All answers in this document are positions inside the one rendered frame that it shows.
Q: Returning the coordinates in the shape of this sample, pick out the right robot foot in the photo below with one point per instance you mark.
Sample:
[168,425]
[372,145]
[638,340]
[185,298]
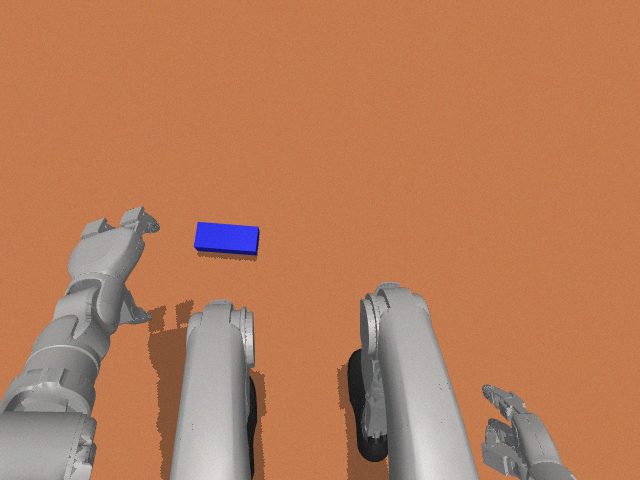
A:
[371,449]

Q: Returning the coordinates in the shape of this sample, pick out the left robot hand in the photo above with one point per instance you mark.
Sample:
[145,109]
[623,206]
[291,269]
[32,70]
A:
[115,252]

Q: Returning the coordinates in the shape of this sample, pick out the left robot arm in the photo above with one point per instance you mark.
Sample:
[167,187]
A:
[46,432]

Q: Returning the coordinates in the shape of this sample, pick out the right robot arm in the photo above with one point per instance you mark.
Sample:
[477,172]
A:
[549,471]

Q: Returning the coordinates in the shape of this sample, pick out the right robot hand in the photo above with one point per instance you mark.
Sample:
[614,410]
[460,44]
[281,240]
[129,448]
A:
[523,445]

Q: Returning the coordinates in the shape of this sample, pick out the small box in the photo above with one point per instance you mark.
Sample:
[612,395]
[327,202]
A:
[227,238]

